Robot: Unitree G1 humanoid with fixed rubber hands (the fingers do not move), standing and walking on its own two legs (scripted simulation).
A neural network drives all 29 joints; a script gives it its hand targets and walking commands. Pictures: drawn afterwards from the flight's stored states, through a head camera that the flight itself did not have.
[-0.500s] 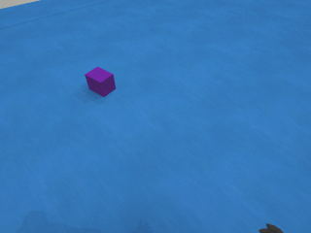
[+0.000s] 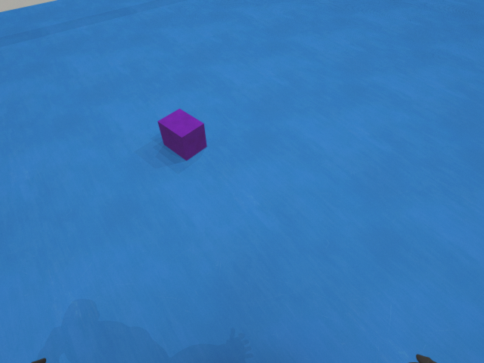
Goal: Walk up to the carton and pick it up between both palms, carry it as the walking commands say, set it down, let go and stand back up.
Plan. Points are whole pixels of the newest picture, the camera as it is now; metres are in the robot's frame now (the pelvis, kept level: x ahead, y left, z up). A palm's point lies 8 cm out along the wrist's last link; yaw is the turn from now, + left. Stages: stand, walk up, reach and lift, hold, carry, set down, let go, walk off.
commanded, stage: walk up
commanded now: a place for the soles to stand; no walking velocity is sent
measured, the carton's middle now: (183, 134) +1.42 +0.34 -0.66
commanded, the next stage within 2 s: none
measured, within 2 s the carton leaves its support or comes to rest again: neither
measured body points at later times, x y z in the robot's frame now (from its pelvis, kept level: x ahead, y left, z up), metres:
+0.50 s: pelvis +0.18 +0.03 +0.00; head +0.21 +0.04 +0.45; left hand +0.25 +0.38 -0.08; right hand +0.33 -0.28 -0.09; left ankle +0.19 +0.16 -0.71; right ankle +0.24 -0.10 -0.68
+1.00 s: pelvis +0.35 +0.04 +0.01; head +0.37 +0.05 +0.46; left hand +0.34 +0.40 -0.07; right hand +0.52 -0.25 -0.08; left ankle +0.43 +0.19 -0.70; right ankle +0.34 -0.10 -0.71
